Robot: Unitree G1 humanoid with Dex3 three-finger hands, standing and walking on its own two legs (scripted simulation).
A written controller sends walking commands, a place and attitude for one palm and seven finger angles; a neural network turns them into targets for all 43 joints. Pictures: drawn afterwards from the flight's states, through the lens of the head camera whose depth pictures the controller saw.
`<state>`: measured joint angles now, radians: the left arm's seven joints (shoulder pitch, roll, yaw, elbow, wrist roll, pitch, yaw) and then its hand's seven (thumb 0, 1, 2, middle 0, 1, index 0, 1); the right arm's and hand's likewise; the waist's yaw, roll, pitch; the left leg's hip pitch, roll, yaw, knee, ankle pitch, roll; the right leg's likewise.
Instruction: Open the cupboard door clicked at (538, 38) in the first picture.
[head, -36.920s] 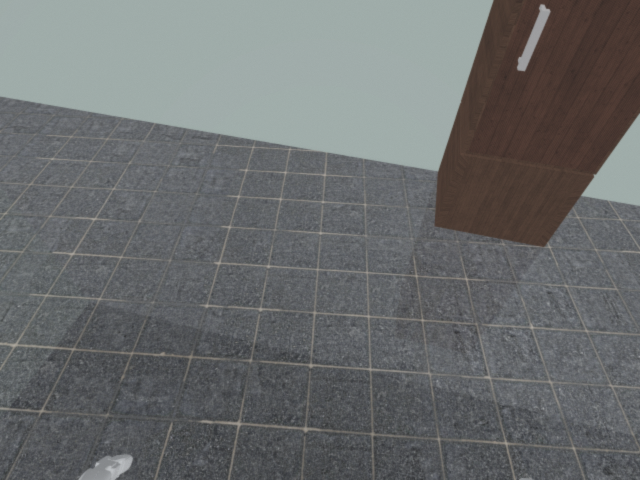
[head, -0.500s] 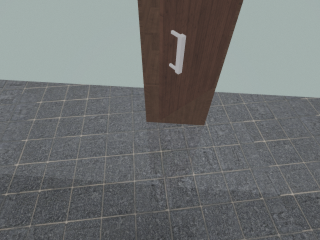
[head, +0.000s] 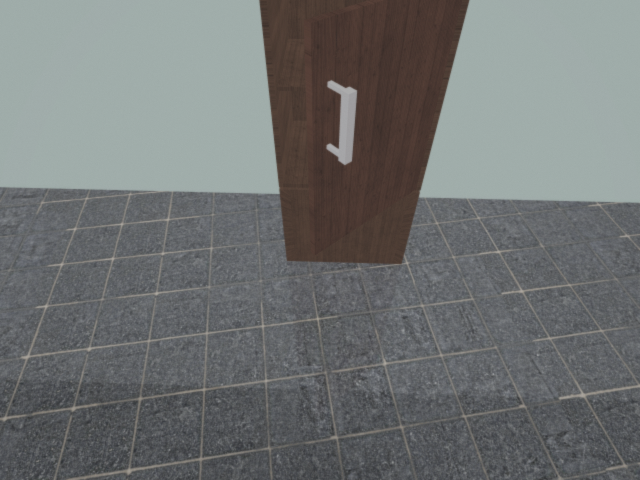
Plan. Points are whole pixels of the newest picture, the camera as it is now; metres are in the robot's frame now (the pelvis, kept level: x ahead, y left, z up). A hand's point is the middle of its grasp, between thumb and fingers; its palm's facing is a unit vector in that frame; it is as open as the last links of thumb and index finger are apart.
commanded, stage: let the arm hang, fingers relaxed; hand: left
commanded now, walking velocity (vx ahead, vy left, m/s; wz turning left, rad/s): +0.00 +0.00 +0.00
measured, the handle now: (339, 123) +0.73 +0.00 +0.06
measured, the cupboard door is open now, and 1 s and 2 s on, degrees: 42 42 42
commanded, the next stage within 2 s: look to check the result in 0.08 s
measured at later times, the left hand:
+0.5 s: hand out of the picture +0.01 +0.16 -0.17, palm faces +0.04 -0.98 -0.19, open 7.4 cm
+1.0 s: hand out of the picture +0.03 +0.17 -0.17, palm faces +0.01 -0.98 -0.22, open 7.4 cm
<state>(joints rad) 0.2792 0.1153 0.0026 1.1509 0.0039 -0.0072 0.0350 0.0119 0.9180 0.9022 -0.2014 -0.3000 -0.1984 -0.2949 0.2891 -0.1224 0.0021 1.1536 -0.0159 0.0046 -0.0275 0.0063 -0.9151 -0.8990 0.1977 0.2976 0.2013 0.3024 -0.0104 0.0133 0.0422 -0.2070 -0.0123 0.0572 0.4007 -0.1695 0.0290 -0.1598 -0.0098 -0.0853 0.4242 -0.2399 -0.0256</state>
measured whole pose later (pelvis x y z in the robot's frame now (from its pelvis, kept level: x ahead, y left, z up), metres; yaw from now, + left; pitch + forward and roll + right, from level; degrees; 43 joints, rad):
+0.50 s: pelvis +0.02 -0.01 +0.00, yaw +0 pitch -1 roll +0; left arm 0.28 0.13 0.00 1.15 0.00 -0.02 0.04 0.00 0.91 0.90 -0.20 -0.30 -0.20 -0.29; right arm 0.25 -0.14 0.00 1.16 -0.01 0.00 -0.03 0.01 -0.92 -0.90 0.20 0.30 0.20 0.30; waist -0.01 0.02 0.05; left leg -0.18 0.00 0.05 0.39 -0.19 0.02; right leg -0.12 0.00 -0.09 0.39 -0.25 -0.03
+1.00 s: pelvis +0.02 -0.02 +0.00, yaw -3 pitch -1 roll +0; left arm 0.25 0.16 0.03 1.13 0.01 0.01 0.03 0.00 0.91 0.90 -0.20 -0.30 -0.20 -0.29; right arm 0.21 -0.17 -0.02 1.13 -0.01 0.02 -0.04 0.01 -0.91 -0.90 0.20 0.30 0.20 0.30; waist 0.00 0.02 0.07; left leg -0.19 0.03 0.09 0.44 -0.23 0.00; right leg -0.14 0.03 -0.05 0.42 -0.27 -0.05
